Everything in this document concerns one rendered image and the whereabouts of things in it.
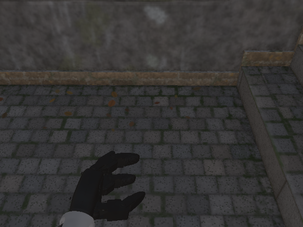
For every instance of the left robot hand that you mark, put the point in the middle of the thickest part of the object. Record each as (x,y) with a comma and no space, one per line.
(98,180)

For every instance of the robot left forearm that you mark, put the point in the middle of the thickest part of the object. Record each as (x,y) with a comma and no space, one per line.
(76,219)

